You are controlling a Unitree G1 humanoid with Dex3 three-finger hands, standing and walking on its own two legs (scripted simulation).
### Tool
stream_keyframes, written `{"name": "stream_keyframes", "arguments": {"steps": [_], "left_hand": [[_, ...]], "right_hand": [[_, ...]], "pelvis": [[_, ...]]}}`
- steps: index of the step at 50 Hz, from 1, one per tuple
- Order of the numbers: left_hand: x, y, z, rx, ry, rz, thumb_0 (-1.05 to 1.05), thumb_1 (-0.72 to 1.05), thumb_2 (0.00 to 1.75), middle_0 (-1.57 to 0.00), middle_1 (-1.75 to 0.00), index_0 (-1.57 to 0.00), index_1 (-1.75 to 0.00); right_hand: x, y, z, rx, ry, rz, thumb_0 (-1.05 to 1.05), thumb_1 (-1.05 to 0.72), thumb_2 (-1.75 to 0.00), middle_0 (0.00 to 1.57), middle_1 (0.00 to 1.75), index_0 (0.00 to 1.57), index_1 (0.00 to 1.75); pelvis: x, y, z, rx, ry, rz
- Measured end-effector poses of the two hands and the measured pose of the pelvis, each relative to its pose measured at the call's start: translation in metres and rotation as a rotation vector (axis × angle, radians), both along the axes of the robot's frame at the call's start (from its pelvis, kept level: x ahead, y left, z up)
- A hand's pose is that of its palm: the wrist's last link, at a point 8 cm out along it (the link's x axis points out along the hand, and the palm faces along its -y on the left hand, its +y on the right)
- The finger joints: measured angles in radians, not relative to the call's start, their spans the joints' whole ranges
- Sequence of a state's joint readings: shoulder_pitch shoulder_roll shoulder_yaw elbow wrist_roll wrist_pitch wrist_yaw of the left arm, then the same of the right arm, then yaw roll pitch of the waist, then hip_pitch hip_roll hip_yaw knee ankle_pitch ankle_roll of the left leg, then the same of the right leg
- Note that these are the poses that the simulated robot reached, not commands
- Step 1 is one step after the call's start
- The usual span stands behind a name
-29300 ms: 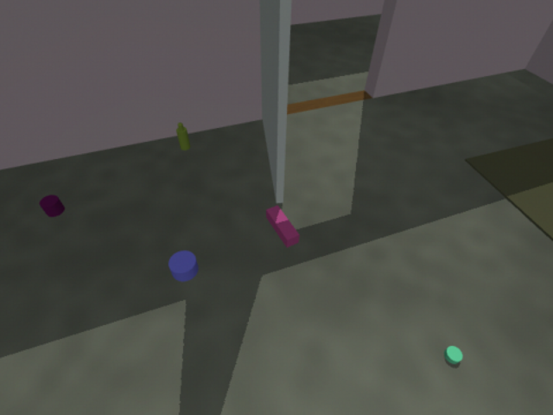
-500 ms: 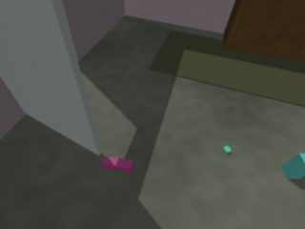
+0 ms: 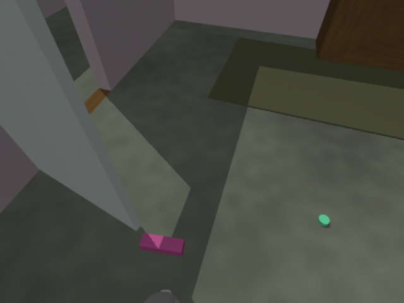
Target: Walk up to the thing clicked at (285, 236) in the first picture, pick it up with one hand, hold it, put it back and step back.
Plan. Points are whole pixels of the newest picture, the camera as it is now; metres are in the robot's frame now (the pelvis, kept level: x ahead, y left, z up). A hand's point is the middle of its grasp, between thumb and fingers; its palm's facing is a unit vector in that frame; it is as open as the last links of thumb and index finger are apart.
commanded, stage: walk up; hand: left
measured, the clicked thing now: (162, 244) +0.48 +0.24 -0.74
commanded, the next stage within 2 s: stand in 1.60 s
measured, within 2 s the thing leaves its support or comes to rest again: neither
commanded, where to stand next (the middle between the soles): +0.10 -0.02 m, yaw +1 degrees
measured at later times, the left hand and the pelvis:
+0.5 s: hand (89, 299) +0.15 +0.27 -0.15, palm faces -0.06 -0.92 -0.39, open 7.3 cm; pelvis +0.08 +0.00 -0.01, yaw -2 degrees
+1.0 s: hand (103, 271) +0.21 +0.25 -0.14, palm faces -0.03 -0.94 -0.33, open 7.3 cm; pelvis +0.10 +0.00 +0.01, yaw -1 degrees
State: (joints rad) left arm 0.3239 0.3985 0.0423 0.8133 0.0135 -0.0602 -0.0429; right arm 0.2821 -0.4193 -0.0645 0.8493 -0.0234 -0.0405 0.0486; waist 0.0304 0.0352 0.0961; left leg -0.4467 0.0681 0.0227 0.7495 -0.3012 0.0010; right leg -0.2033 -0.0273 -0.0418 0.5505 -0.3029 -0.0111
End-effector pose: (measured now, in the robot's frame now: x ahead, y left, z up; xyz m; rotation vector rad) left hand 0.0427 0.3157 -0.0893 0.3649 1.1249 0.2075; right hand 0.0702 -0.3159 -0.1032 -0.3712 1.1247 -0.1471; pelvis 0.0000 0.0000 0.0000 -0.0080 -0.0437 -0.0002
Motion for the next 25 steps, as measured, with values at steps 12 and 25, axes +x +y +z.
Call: {"name": "stream_keyframes", "arguments": {"steps": [12, 25], "left_hand": [[0.061, 0.015, -0.034, -0.031, 0.078, -0.021, 0.00, 0.91, 0.90, -0.21, -0.30, -0.20, -0.30], [0.106, -0.007, -0.025, 0.004, 0.061, -0.016, 0.00, 0.91, 0.90, -0.21, -0.30, -0.21, -0.30]], "right_hand": [[0.053, 0.017, 0.012, -0.058, -0.065, -0.025, 0.00, -0.90, -0.89, 0.21, 0.30, 0.20, 0.30], [0.075, 0.005, -0.022, 0.004, 0.009, -0.084, 0.00, -0.90, -0.89, 0.20, 0.30, 0.20, 0.30]], "pelvis": [[0.051, 0.015, -0.009, 0.010, -0.002, -0.030], [0.081, 0.000, -0.014, 0.015, 0.001, -0.031]]}}
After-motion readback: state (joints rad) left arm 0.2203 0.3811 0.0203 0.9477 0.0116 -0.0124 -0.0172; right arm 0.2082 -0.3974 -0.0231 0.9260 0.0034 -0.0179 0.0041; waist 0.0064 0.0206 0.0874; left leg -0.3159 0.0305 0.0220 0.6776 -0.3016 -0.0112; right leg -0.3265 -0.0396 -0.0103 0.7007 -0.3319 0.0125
